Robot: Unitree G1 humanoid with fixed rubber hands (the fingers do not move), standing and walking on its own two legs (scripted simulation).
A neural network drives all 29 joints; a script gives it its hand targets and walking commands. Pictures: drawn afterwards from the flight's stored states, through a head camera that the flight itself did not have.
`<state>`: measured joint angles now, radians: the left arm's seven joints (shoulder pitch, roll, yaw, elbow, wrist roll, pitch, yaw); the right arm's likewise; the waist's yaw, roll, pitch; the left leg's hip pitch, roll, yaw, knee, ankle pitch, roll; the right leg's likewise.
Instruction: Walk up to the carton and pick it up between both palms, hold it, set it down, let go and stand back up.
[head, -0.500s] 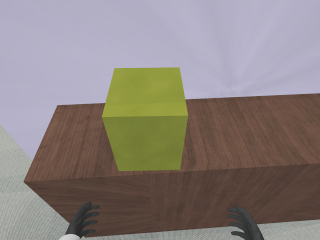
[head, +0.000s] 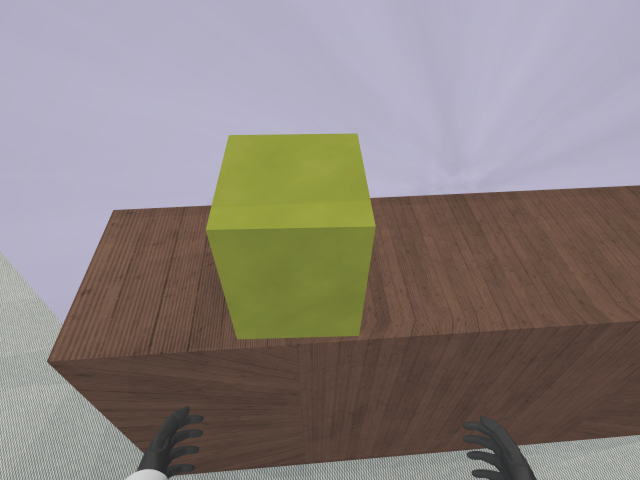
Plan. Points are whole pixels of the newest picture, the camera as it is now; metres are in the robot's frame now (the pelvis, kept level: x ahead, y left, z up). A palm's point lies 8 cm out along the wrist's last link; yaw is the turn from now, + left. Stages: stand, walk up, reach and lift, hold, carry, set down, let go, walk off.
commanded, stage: stand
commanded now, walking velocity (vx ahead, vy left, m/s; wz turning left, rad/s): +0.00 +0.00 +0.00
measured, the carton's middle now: (295, 238) +0.46 +0.06 +0.03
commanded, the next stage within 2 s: none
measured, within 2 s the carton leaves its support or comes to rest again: neither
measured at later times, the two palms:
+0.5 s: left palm out of the picture +0.03 +0.27 -0.12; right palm out of the picture +0.09 -0.21 -0.13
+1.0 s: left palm out of the picture -0.02 +0.26 -0.13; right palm out of the picture +0.07 -0.22 -0.13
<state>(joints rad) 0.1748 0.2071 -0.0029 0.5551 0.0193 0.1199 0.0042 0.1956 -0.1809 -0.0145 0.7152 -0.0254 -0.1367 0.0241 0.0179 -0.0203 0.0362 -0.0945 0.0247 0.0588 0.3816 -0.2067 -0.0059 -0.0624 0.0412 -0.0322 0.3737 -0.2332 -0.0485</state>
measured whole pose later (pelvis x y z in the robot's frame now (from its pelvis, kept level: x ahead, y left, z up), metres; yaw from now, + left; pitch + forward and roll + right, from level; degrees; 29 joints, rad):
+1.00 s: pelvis -0.01 +0.01 -0.01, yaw +8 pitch +1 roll -1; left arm 0.37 0.20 0.03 0.86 0.03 0.00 0.03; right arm 0.35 -0.19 -0.03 0.86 -0.03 -0.01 -0.02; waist 0.02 0.01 -0.05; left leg -0.29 -0.04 -0.06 0.50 -0.22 0.02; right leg -0.19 -0.02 -0.14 0.47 -0.29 -0.02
